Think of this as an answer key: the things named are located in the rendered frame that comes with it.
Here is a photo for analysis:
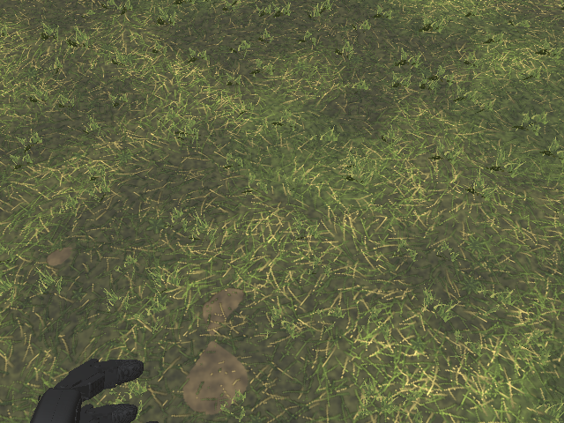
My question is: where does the robot left hand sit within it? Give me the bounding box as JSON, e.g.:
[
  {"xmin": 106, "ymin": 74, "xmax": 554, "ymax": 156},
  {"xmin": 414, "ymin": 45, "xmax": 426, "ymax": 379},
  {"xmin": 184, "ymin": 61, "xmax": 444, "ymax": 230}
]
[{"xmin": 30, "ymin": 359, "xmax": 159, "ymax": 423}]

